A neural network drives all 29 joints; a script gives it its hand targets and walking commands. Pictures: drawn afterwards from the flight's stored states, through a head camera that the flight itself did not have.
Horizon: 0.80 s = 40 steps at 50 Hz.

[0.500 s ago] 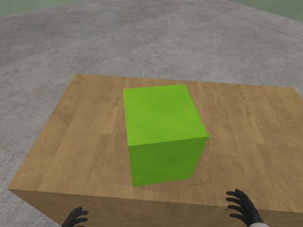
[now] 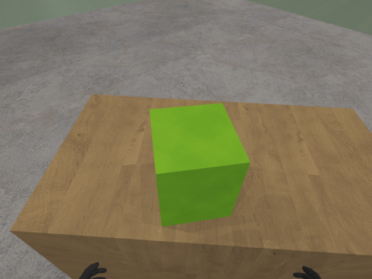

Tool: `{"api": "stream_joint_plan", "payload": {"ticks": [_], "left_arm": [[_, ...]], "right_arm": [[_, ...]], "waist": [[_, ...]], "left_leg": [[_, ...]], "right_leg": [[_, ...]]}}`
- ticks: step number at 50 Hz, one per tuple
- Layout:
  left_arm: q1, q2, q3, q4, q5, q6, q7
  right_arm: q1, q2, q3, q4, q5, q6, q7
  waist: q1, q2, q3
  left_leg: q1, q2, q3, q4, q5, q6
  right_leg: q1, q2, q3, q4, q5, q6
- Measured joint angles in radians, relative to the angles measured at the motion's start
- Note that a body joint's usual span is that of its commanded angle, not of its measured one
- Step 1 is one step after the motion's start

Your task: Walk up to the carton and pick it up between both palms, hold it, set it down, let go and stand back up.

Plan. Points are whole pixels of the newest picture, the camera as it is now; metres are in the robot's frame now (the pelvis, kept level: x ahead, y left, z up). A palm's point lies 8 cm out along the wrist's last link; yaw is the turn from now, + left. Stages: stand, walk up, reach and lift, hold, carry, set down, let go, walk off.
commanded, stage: stand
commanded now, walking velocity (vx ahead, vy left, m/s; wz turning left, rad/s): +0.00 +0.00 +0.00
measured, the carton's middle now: (191, 165) +0.42 +0.01 -0.02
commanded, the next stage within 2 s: none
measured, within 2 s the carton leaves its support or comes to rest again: neither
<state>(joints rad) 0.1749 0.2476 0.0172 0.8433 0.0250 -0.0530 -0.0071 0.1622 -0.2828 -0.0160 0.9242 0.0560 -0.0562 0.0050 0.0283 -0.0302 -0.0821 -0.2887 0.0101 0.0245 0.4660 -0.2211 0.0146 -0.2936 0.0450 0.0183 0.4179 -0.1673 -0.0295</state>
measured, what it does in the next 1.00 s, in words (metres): stands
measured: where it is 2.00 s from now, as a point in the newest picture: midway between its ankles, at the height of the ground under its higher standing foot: outside the picture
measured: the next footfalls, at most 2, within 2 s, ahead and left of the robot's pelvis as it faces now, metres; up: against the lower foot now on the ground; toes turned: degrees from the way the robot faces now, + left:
none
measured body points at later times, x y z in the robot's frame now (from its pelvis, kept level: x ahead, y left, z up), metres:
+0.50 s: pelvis -0.01 +0.00 +0.00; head -0.03 +0.02 +0.45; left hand +0.10 +0.25 -0.13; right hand +0.08 -0.28 -0.12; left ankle +0.01 +0.11 -0.74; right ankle +0.03 -0.11 -0.74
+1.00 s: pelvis -0.01 +0.00 +0.00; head -0.03 +0.02 +0.45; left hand +0.10 +0.25 -0.13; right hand +0.08 -0.28 -0.12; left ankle +0.01 +0.11 -0.74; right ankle +0.03 -0.11 -0.74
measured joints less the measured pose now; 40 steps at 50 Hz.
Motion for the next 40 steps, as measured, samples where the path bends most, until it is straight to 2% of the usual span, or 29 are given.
{"api": "stream_joint_plan", "payload": {"ticks": [15, 40], "left_arm": [[0.0, 0.001, 0.0, 0.052, -0.003, -0.001, 0.0], [0.0, 0.002, 0.0, 0.087, -0.003, 0.001, 0.0]], "right_arm": [[0.001, -0.005, 0.0, 0.11, 0.0, 0.002, 0.0], [0.001, -0.005, 0.0, 0.147, 0.0, 0.005, 0.0]], "waist": [[-0.015, 0.0, 0.0], [-0.015, 0.0, 0.0]], "left_leg": [[0.0, 0.0, 0.0, 0.0, 0.013, -0.001], [0.0, 0.0, 0.0, 0.0, 0.019, -0.002]], "right_leg": [[0.0, 0.0, 0.0, 0.0, 0.013, 0.0], [0.0, 0.0, 0.0, 0.0, 0.019, 0.0]]}}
